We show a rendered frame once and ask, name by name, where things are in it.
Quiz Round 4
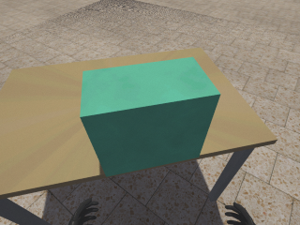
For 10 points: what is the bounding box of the right robot hand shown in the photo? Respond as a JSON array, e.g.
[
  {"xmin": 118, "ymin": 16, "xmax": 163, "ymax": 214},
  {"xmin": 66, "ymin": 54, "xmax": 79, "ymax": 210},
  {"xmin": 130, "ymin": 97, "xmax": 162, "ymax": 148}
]
[{"xmin": 225, "ymin": 202, "xmax": 256, "ymax": 225}]

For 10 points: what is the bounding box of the table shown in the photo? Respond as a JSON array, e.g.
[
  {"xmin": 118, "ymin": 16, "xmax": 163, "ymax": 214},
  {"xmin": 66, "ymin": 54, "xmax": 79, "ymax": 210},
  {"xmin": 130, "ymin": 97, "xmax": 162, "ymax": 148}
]
[{"xmin": 0, "ymin": 47, "xmax": 278, "ymax": 225}]

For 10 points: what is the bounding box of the left robot hand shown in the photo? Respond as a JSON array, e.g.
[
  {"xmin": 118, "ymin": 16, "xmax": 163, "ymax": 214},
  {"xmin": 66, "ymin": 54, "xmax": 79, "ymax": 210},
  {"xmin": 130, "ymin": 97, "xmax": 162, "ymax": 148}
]
[{"xmin": 68, "ymin": 198, "xmax": 99, "ymax": 225}]

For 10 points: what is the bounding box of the carton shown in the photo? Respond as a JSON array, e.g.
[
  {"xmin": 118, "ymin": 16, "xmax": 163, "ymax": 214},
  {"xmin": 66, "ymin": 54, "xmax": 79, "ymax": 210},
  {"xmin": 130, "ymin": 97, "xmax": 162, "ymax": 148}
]
[{"xmin": 80, "ymin": 57, "xmax": 221, "ymax": 177}]

